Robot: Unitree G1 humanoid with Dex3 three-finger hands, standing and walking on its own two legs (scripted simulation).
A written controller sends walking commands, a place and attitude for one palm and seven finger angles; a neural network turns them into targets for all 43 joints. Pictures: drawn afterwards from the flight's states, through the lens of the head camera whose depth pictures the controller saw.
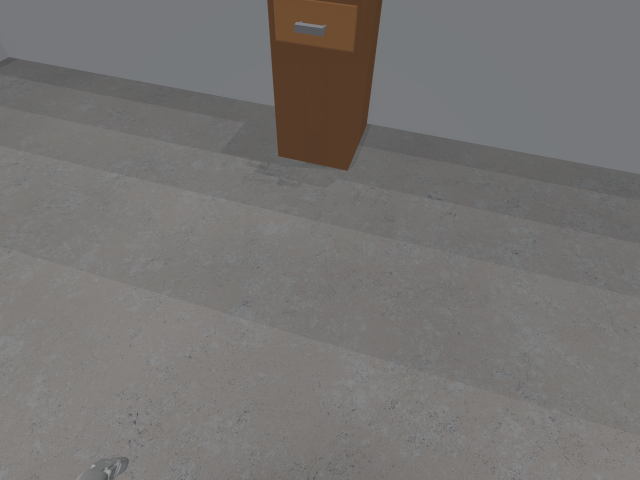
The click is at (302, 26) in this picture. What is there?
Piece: drawer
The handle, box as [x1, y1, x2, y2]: [294, 21, 326, 35]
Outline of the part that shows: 294,24 294,31 322,35 326,27 326,25 324,24 322,26 303,23 302,21 296,22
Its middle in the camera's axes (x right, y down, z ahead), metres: -0.04 -0.82 +1.50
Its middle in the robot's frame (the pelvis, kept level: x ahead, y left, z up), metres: +1.67 +0.11 -0.09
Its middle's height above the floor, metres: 0.68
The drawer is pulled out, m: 0.00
